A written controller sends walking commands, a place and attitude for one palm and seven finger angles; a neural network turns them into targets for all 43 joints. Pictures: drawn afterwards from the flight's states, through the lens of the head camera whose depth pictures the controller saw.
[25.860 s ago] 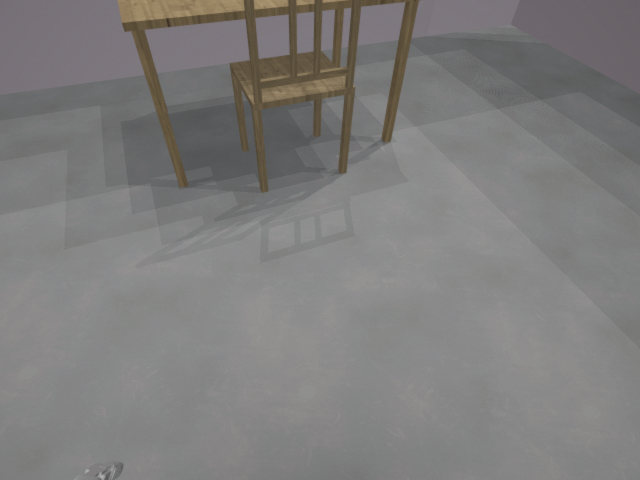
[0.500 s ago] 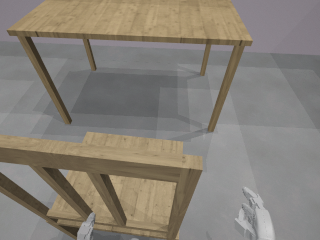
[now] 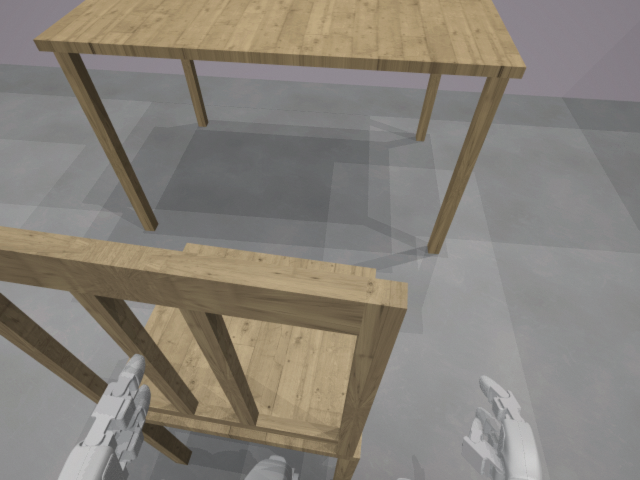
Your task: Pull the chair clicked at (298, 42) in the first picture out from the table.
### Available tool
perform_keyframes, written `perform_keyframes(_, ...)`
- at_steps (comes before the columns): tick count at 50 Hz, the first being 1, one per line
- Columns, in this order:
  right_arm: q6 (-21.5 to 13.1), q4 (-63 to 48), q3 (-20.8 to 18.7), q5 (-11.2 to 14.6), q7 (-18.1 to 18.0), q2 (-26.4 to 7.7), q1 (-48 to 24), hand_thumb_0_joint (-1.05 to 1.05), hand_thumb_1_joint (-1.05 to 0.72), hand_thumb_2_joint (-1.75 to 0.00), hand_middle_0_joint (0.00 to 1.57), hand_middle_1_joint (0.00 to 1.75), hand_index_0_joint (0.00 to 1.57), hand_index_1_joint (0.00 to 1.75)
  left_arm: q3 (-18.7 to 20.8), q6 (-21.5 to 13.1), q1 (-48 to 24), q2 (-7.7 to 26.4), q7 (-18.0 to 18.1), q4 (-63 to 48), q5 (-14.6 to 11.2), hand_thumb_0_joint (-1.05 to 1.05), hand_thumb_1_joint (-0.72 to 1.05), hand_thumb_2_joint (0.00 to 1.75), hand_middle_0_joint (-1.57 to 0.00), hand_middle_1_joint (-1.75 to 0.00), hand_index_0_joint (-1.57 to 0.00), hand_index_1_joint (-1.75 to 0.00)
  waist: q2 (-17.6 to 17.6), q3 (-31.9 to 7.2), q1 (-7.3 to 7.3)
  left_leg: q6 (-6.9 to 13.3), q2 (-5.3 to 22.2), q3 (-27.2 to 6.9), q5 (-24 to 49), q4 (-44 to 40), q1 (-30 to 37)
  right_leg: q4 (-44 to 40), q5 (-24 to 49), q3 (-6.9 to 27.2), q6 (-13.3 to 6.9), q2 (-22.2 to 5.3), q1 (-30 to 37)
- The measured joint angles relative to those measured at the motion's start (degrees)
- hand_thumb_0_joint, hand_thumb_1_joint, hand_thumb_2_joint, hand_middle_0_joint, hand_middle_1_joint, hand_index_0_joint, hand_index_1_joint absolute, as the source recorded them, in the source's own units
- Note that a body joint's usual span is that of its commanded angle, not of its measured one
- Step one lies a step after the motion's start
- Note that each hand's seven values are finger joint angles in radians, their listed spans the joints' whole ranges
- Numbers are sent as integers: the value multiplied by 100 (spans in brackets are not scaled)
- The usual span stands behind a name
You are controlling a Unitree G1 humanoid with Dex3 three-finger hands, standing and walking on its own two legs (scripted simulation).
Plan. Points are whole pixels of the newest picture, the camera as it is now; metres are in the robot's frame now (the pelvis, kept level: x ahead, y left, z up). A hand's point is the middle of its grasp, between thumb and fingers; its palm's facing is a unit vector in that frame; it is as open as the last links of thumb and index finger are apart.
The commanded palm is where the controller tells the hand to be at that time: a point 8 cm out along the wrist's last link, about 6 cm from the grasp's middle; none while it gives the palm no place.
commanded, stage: draw the hand back to the body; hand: left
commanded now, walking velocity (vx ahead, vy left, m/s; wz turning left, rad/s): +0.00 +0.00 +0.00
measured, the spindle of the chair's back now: (153, 363) +0.24 +0.23 +0.02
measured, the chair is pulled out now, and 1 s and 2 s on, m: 0.62 0.60 0.62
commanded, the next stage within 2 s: step back with the hand held close in 1.16 s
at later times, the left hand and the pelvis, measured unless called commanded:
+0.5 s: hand (71, 400) +0.16 +0.22 +0.15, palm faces +0.30 -0.86 -0.42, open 13.1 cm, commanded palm +0.12 +0.27 +0.20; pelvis +0.01 -0.01 +0.06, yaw +0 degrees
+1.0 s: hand (38, 359) +0.19 +0.26 +0.16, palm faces +0.38 -0.77 -0.51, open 6.7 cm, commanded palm +0.16 +0.29 +0.25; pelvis +0.03 -0.02 +0.07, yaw +1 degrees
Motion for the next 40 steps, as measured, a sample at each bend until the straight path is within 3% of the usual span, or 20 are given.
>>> perform_keyframes(5,-184,190,80,45,-30,-34,20,1,-90,-90,20,30,20,30,253,-143,-237,112,-151,77,-207,-1,-51,22,-1,-1,-5,-3,58,95,10,-19,19,-26,125,-207,240,-221,129,-30,-20,21,251)
perform_keyframes(6,-171,208,94,19,-78,-49,48,1,-90,-90,20,30,20,30,267,-8,-325,217,-20,60,11,-1,-49,23,-1,-1,-5,-3,54,120,66,-25,32,-14,150,-276,340,-286,158,-19,-26,31,342)
perform_keyframes(9,18,208,224,-52,-251,-114,130,1,-90,-90,20,30,20,30,220,875,-499,536,586,-233,596,-1,-43,26,-2,-2,-9,-6,101,214,132,-48,43,-7,284,-653,858,-666,298,-24,-21,35,860)
perform_keyframes(12,140,224,345,-99,-365,-145,122,2,-90,-90,20,30,20,30,358,1336,-717,573,1065,-369,792,-1,-35,30,-3,-4,-10,-8,167,300,119,-28,62,21,446,-1104,1409,-1126,474,-13,-34,48,1404)
perform_keyframes(16,198,299,420,-138,-385,-173,21,1,-90,-90,20,30,20,30,678,1439,-1159,458,1364,-289,879,-1,-22,36,-5,-7,-10,-9,213,423,94,-19,82,73,667,-1679,2048,-1692,706,19,-35,56,2022)
perform_keyframes(22,157,379,406,-187,-319,-265,-125,1,-90,-90,20,30,20,30,773,1499,-1381,390,1340,4,878,0,-2,46,-8,-11,-12,-13,166,669,117,-16,97,142,930,-2375,2754,-2363,974,63,-37,58,2698)
perform_keyframes(40,-278,829,470,-282,-201,-416,-262,1,-90,-90,20,30,20,30,1154,2175,-1814,969,1276,174,820,1,63,77,-17,-24,-40,-32,129,1163,384,-23,13,157,1259,-3407,3752,-3193,1179,34,-36,-45,3622)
